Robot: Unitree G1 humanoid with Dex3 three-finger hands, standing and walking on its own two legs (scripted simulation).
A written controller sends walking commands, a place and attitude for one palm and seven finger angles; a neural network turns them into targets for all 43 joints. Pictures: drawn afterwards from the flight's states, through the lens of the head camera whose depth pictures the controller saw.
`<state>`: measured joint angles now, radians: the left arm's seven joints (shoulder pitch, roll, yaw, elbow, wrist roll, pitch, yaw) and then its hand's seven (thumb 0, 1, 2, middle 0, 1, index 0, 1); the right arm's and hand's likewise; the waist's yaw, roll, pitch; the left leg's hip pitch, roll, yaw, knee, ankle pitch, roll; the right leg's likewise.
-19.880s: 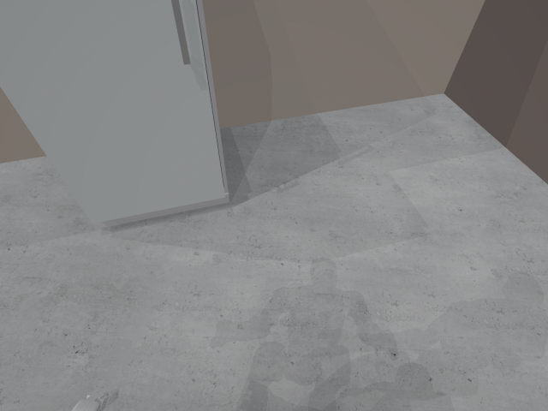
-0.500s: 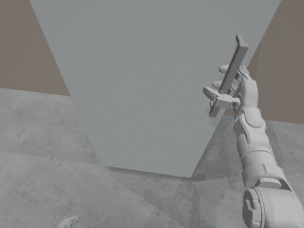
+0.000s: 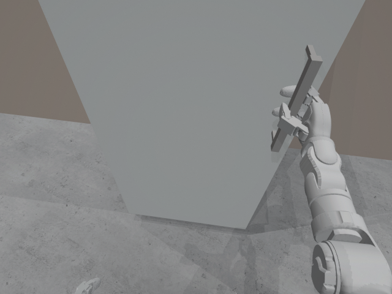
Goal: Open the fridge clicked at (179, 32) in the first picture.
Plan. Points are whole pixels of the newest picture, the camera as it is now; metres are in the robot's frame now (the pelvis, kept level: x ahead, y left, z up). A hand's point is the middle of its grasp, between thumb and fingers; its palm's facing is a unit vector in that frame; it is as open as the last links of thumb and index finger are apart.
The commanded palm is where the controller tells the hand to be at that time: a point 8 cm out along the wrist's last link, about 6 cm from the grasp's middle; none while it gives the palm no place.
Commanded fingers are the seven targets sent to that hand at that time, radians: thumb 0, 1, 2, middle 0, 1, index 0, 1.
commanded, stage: grip the handle and tug to test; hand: right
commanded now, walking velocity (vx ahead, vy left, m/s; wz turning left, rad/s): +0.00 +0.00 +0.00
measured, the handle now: (290, 105) +0.50 -0.15 +0.14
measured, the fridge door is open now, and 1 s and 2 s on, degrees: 0 0 21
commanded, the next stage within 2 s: pull the door a little, standing still in 0.46 s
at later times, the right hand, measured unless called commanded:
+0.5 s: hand (283, 119) +0.44 -0.12 +0.15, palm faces +0.02 +1.00 +0.02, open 5.4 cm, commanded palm +0.39 -0.17 +0.14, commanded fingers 0.00 -0.90 -0.90 0.45 1.40 0.45 1.40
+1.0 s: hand (283, 123) +0.43 -0.12 +0.15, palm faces +0.01 +1.00 +0.00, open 6.0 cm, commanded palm +0.35 -0.17 +0.14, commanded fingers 0.00 -0.90 -0.90 0.45 1.40 0.45 1.40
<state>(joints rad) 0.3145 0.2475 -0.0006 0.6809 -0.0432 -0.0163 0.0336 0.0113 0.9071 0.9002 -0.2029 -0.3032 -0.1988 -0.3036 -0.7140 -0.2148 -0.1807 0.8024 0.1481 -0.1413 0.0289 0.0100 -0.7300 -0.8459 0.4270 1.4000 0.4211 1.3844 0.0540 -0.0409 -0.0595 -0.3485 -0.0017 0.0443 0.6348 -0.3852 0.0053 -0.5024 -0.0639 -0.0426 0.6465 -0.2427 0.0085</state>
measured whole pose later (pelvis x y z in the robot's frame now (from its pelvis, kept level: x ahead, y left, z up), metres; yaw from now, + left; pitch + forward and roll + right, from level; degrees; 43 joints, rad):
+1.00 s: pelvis +0.06 +0.00 +0.01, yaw +2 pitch +5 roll +0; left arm 0.25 0.23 -0.01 0.55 -0.04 0.05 0.01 0.01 0.91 0.90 -0.20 -0.30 -0.20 -0.30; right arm -0.25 -0.18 -0.16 0.17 0.19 0.10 0.02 0.02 -0.80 -0.80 0.24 1.34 0.24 1.32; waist 0.04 -0.04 -0.09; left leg -0.20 0.00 0.00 0.53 -0.38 0.00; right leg -0.32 -0.06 -0.09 0.53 -0.28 0.01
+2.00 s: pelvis +0.06 +0.12 +0.01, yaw -15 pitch +0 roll +3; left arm 0.19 0.13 -0.03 0.59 0.03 -0.09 0.07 0.01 0.90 0.90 -0.20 -0.30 -0.20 -0.30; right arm 0.31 -0.22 0.06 -0.45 0.01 -0.05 -0.11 0.00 -0.67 -0.78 0.45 1.40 0.33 1.39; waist 0.02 -0.05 0.08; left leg -0.31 -0.02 -0.04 0.66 -0.43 -0.03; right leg -0.38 -0.05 0.18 0.40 -0.04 0.05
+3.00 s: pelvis +0.10 +0.48 +0.02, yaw -62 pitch -1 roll +2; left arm 0.17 0.15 0.00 0.61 0.02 -0.13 0.08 0.01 0.91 0.90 -0.20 -0.30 -0.20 -0.30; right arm 0.25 -0.26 -0.10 -0.39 0.01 -0.11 -0.08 -0.02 -0.66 -0.79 0.46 1.40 0.34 1.39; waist 0.00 -0.02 0.15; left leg -0.53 0.02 0.04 0.99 -0.39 -0.05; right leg -0.23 -0.08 0.02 0.48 -0.22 0.04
